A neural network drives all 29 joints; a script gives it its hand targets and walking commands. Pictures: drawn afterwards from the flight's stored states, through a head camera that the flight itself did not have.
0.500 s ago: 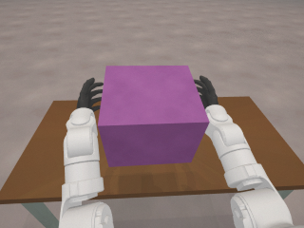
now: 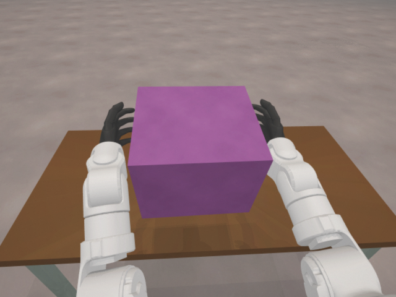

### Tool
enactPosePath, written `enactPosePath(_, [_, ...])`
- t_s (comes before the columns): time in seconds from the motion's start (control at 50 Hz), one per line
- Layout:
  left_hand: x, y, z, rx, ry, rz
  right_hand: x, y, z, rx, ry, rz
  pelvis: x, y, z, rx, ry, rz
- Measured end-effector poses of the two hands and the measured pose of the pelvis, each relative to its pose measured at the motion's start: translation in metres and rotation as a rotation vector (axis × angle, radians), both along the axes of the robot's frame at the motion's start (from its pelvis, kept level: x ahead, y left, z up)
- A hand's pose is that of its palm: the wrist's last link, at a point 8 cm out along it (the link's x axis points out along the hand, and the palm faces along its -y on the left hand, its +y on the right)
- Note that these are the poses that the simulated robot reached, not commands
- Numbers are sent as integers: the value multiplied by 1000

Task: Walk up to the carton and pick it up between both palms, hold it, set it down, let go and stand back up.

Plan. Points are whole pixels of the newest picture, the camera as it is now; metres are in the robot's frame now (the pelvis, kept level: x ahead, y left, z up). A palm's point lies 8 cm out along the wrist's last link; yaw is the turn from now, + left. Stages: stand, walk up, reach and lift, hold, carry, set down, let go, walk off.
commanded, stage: hold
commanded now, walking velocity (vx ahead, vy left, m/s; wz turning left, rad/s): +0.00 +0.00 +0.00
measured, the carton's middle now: (194, 150) +0.37 +0.00 +0.15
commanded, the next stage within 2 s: none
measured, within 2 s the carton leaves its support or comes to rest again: neither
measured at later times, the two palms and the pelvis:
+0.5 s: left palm (112, 143) +0.35 +0.16 +0.19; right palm (273, 137) +0.36 -0.15 +0.18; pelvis +0.00 +0.00 +0.00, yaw +0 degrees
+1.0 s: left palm (110, 146) +0.34 +0.16 +0.19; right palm (276, 141) +0.34 -0.15 +0.19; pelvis -0.01 +0.00 +0.00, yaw +0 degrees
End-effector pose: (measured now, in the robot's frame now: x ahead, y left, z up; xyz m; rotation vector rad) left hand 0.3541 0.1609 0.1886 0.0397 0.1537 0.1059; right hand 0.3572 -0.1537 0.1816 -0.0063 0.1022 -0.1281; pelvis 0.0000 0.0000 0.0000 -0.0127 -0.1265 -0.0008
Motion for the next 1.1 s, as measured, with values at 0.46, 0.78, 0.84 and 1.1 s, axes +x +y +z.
enactPosePath(0.46, [-1,-1,1,-5,1,2,-1,-1,1,-3,0,1,-1,-2,0,1,-2,1])
enactPosePath(0.78, [-5,-2,2,-22,-23,-25,-13,-2,7,4,-25,-26,0,1,0,-2,-12,7])
enactPosePath(0.84, [-7,-1,1,-26,-16,-28,-16,-2,6,2,-17,-29,-2,2,0,-1,-16,1])
enactPosePath(1.1, [-10,-2,8,-9,-9,-8,-14,-1,7,14,-12,-15,-14,2,0,3,6,-5])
